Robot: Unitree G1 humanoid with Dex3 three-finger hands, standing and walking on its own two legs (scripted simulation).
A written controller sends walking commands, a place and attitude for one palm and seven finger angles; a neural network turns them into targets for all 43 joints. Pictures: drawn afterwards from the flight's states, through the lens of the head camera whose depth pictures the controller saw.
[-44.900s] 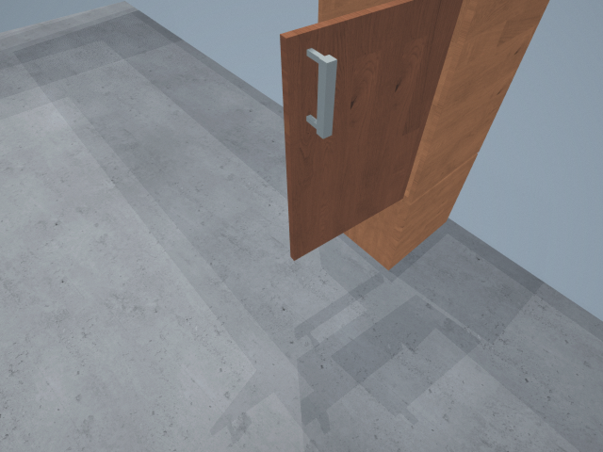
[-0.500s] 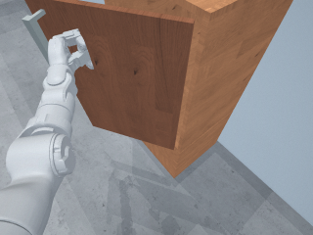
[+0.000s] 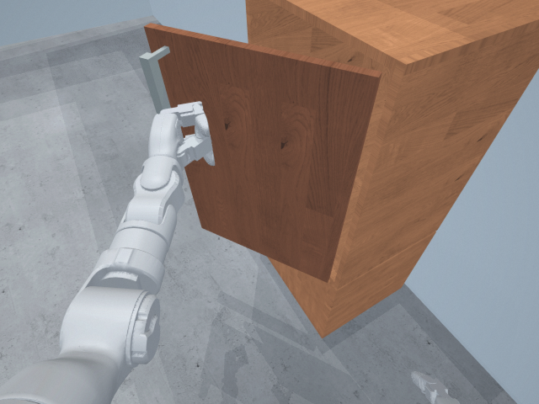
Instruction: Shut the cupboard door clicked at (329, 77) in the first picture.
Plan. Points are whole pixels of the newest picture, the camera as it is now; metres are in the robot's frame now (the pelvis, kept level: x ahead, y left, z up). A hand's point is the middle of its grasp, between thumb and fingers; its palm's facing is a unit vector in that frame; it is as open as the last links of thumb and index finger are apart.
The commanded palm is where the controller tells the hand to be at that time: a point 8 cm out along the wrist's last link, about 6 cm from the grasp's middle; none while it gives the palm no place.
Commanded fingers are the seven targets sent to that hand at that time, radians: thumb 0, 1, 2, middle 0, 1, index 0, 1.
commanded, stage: draw the hand back to the body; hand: left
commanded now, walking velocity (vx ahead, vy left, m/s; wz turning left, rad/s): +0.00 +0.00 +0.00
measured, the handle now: (165, 88) +0.63 +0.20 +0.16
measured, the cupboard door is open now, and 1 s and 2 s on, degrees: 33 33 33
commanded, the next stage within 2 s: step back with the hand held close in 1.62 s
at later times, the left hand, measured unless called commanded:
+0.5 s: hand (150, 187) +0.36 +0.16 +0.17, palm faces +0.04 -1.00 -0.01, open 3.1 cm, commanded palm +0.32 +0.21 +0.17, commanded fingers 0.00 0.90 0.90 -1.19 -1.38 -1.19 -1.38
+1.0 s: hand (53, 262) +0.25 +0.24 +0.17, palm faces +0.32 -0.90 -0.30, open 4.3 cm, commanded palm +0.20 +0.29 +0.18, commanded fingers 0.00 0.90 0.90 -0.50 -0.63 -0.50 -0.63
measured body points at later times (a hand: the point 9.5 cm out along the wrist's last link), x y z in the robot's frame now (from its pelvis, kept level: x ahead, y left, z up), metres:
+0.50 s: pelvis -0.01 +0.01 +0.01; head -0.03 -0.01 +0.46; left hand +0.35 +0.21 +0.17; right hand +0.11 -0.25 -0.10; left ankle +0.02 +0.10 -0.73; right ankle -0.04 -0.08 -0.73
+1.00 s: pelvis +0.00 +0.02 +0.01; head -0.02 -0.01 +0.46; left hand +0.23 +0.29 +0.18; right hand +0.18 -0.19 -0.08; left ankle +0.02 +0.10 -0.73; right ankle -0.04 -0.08 -0.73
